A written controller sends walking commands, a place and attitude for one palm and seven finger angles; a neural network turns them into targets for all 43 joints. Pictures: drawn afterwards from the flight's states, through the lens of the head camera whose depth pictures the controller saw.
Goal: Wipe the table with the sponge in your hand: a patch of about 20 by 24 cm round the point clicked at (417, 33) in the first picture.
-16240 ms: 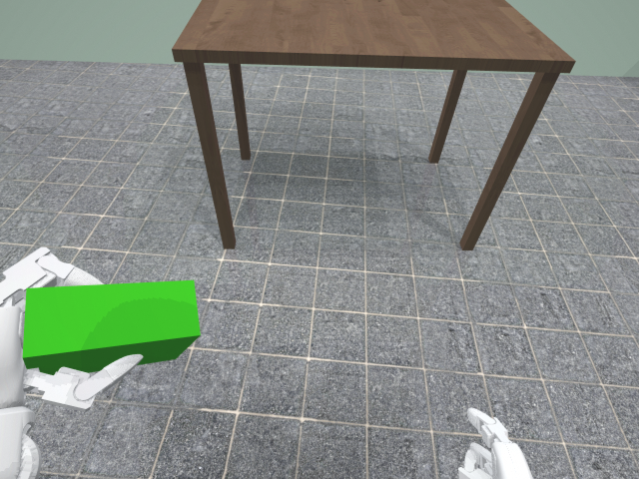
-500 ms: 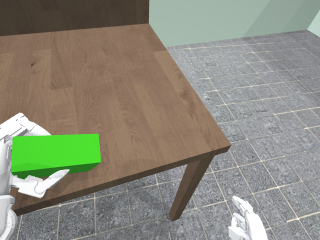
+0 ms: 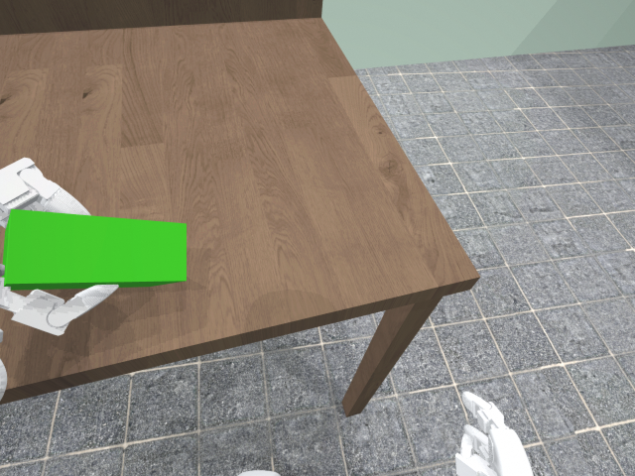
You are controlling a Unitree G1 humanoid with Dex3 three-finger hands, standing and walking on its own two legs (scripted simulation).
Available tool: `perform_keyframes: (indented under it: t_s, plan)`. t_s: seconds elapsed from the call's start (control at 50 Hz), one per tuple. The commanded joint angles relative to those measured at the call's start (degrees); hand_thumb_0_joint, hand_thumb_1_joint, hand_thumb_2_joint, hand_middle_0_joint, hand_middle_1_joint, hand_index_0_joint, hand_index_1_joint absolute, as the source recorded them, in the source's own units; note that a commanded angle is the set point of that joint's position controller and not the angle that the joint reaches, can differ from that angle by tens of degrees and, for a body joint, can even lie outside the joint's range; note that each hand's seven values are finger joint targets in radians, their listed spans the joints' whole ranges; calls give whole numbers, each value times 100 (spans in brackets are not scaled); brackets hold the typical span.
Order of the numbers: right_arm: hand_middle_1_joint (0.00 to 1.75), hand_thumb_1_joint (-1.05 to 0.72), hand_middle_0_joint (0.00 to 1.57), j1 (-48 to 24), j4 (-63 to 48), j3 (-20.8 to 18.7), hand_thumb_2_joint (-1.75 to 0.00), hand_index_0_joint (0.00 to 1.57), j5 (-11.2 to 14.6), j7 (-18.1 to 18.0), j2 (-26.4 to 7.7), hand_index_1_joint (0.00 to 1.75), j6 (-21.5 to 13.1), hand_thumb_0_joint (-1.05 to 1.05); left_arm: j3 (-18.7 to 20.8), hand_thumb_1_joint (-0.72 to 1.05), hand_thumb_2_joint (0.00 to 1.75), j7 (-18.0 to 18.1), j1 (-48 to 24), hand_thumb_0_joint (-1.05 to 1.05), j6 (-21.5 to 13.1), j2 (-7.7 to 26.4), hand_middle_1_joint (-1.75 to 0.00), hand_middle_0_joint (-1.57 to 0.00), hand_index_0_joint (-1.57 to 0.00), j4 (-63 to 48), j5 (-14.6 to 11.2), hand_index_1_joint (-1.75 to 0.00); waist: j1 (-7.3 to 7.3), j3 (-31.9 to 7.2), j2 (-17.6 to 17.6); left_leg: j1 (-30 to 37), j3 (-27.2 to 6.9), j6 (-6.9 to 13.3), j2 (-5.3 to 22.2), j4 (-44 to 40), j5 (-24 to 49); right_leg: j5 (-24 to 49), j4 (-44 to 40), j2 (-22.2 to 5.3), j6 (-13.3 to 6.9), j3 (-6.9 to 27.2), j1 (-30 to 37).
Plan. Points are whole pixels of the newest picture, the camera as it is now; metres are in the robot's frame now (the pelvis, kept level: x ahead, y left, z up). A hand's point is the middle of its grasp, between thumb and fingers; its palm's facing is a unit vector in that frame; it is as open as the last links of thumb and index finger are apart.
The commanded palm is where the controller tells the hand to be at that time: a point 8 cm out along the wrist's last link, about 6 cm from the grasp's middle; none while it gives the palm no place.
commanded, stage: come to a stop and stand still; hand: left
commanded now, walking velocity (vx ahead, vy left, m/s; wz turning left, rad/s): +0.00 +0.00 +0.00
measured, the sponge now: (121, 256) +0.27 +0.24 +0.15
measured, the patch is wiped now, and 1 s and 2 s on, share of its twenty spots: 0.00 0.00 0.00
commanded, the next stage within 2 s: look again from close up in 0.70 s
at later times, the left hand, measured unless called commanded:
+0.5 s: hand (134, 251) +0.27 +0.22 +0.17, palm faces +0.37 -0.85 -0.37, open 9.4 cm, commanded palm +0.20 +0.25 +0.18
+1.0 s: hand (115, 277) +0.25 +0.23 +0.15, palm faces +0.33 -0.87 -0.36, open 9.4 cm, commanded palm +0.19 +0.26 +0.18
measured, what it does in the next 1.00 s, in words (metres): stands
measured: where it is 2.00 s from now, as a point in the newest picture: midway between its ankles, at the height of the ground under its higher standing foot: outside the picture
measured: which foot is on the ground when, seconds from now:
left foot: down 0.00-1.00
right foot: down 0.00-1.00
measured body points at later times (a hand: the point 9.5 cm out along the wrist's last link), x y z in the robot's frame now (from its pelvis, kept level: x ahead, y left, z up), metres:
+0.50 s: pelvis +0.03 -0.02 +0.00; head +0.05 -0.02 +0.45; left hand +0.24 +0.26 +0.19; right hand +0.20 -0.26 -0.07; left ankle +0.05 +0.04 -0.74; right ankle -0.03 -0.12 -0.74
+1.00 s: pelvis +0.02 -0.01 +0.00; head +0.03 +0.01 +0.45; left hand +0.23 +0.28 +0.17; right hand +0.19 -0.24 -0.07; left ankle +0.05 +0.04 -0.74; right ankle -0.03 -0.12 -0.74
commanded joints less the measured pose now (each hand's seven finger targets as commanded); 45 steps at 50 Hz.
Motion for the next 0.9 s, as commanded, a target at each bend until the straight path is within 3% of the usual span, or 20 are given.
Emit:
perform_keyframes:
  t_s: [0.0, 0.04, 0.1, 0.12, 0.14, 0.18, 0.22, 0.24, 0.26, 0.32, 0.4, 0.46, 0.5, 0.54, 0.56, 0.64, 0.66, 0.74, 0.76, 0.88]
  plan:
    - [30, -90, 20, -319, -907, -446, -90, 20, 110, 158, -862, 30, -295, 0, 552, 10, 130, 101, -659, 0, -449, 582, -160, -120, -120, -690, -378, -160, -131, -1866, 1536, 1768, -1156, -584, 1082, -433, 417, 198, 276, -360, -202, 477, -665]
    - [30, -90, 20, -291, -967, -450, -90, 20, 178, 369, -773, 30, -246, 0, 88, 10, 130, 0, 947, 0, -387, -198, -160, -120, -120, -1020, -513, -160, -85, -1986, 1465, 2003, -1272, -525, 1221, -511, 737, 212, 532, -296, -80, 385, -765]
    - [30, -90, 20, -475, -1197, -397, -90, 20, 197, 436, -849, 30, -105, 0, 121, 10, 130, 17, 1524, 0, -238, -38, -160, -120, -120, -1732, -484, -160, -96, -1361, 496, 1062, -1200, -553, 1375, -876, 9, 183, 127, -289, -104, 289, -352]
    - [30, -90, 20, -512, -1235, -369, -90, 20, 203, 376, -869, 30, -75, 0, 220, 10, 130, 53, 1507, 0, -178, 82, -160, -120, -120, -1596, -480, -160, -138, -1049, 34, 710, -1047, -643, 1254, -919, -423, 148, -211, -304, -132, 302, -253]
    - [30, -90, 20, -575, -1211, -346, -90, 20, 239, 302, -875, 30, -34, 0, 545, 10, 130, 157, 1534, 0, -132, 335, -160, -120, -120, -1409, -466, -160, -132, -922, -205, 731, -917, -670, 1162, -866, -391, 147, -354, -311, -161, 328, -318]
    - [30, -90, 20, -587, -1290, -343, -90, 20, 214, 121, -855, 30, 25, 0, 707, 10, 130, 189, 1236, 0, -138, 449, -160, -120, -120, -1229, -524, -160, -228, -726, -773, 580, -842, -679, 1000, -695, -510, -43, -576, -426, -235, 512, -443]
    - [30, -90, 20, -652, -1237, -306, -90, 20, 196, -31, -792, 30, 27, 0, 857, 10, 130, 214, 828, 0, -206, 580, -160, -120, -120, -1170, -566, -160, -284, -681, -572, 735, -780, -526, 901, -495, -504, -119, -738, -547, -268, 821, -688]
    - [30, -90, 20, -708, -1179, -289, -90, 20, 184, -77, -826, 30, 43, 0, 1068, 10, 130, 275, 435, 0, -226, 919, -160, -120, -120, -1412, -498, -160, -288, -819, -228, 894, -742, -499, 889, -420, -368, -41, -693, -576, -285, 895, -723]
    - [30, -90, 20, -652, -1136, -289, -90, 20, 169, -107, -791, 30, 24, 0, 797, 10, 130, 278, 260, 0, -254, 609, -160, -120, -120, -1382, -538, -160, -318, -980, 153, 942, -749, -436, 911, -378, -313, 151, -623, -616, -278, 891, -559]
    - [30, -90, 20, -513, -1006, -288, -90, 20, 182, -82, -793, 30, -118, 0, 501, 10, 130, 269, 184, 0, -297, 341, -160, -120, -120, -1444, -510, -160, -285, -1296, 928, 1204, -677, -339, 886, -189, 217, 991, -480, -600, -186, 910, -261]
    - [30, -90, 20, -499, -960, -288, -90, 20, 187, -18, -824, 30, -155, 0, 108, 10, 130, 280, 503, 0, -255, -13, -160, -120, -120, -1459, -438, -160, -258, -1330, 553, 1372, -692, -256, 889, -22, 910, 1678, -355, -558, -41, 760, -262]
    - [30, -90, 20, -552, -978, -254, -90, 20, 192, 8, -804, 30, -81, 0, 117, 10, 130, 287, 911, 0, -172, -52, -160, -120, -120, -1249, -431, -160, -237, -1229, -35, 1227, -644, -235, 871, 84, 1232, 2114, -360, -582, 14, 714, -229]
    - [30, -90, 20, -590, -999, -276, -90, 20, 207, -20, -824, 30, -35, 0, 311, 10, 130, 289, 850, 0, -194, 153, -160, -120, -120, -1333, -473, -160, -255, -1150, -113, 1133, -602, -236, 847, 129, 1282, 2353, -360, -608, 32, 771, -210]
    - [30, -90, 20, -664, -956, -241, -90, 20, 209, -45, -792, 30, 14, 0, 641, 10, 130, 322, 922, 0, -198, 471, -160, -120, -120, -1342, -445, -160, -226, -1213, -24, 1175, -559, -244, 847, 135, 1488, 2487, -296, -601, 24, 720, -206]
    - [30, -90, 20, -617, -994, -246, -90, 20, 189, -49, -789, 30, 46, 0, 502, 10, 130, 305, 955, 0, -200, 272, -160, -120, -120, -1353, -497, -160, -261, -1282, 82, 1183, -565, -225, 842, 141, 1551, 2547, -259, -596, 17, 718, -119]
    - [30, -90, 20, -696, -1022, -210, -90, 20, 217, -64, -748, 30, 47, 0, 683, 10, 130, 314, 851, 0, -234, 517, -160, -120, -120, -1767, -505, -160, -216, -1501, 643, 1481, -525, -182, 882, 156, 2042, 2656, -48, -499, 97, 577, -123]
    - [30, -90, 20, -617, -1031, -221, -90, 20, 191, -56, -774, 30, 54, 0, 531, 10, 130, 301, 901, 0, -228, 327, -160, -120, -120, -1754, -537, -160, -242, -1563, 583, 1535, -589, -156, 892, 165, 2109, 2678, -9, -468, 93, 569, -85]
    - [30, -90, 20, -645, -1016, -215, -90, 20, 222, -47, -756, 30, 47, 0, 472, 10, 130, 292, 997, 0, -144, 288, -160, -120, -120, -1596, -506, -160, -214, -1455, 426, 1499, -597, -171, 936, 90, 1793, 2359, -172, -444, 139, 583, -174]
    - [30, -90, 20, -571, -1018, -225, -90, 20, 202, -37, -793, 30, 64, 0, 254, 10, 130, 269, 962, 0, -122, 76, -160, -120, -120, -1538, -527, -160, -254, -1382, 386, 1393, -627, -173, 934, 47, 1582, 2231, -226, -434, 107, 596, -150]
    - [30, -90, 20, -644, -1016, -225, -90, 20, 201, -85, -802, 30, 41, 0, 172, 10, 130, 273, 665, 0, -80, 143, -160, -120, -120, -1497, -505, -160, -270, -989, 317, 1083, -781, -228, 939, -329, 221, 1280, -598, -469, -19, 719, -247]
